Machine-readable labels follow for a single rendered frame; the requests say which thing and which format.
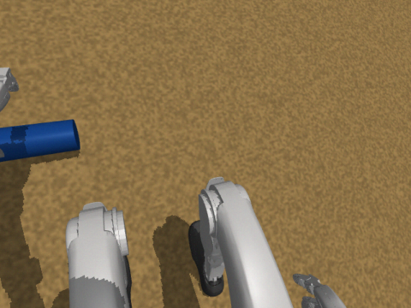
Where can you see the right robot hand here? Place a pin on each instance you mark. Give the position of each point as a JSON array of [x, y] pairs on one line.
[[325, 297]]

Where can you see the left robot hand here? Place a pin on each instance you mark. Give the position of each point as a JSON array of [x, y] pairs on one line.
[[7, 83]]

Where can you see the right robot foot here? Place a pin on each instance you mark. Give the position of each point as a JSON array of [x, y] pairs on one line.
[[210, 288]]

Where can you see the bottle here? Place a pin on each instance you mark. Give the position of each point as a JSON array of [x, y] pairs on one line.
[[39, 139]]

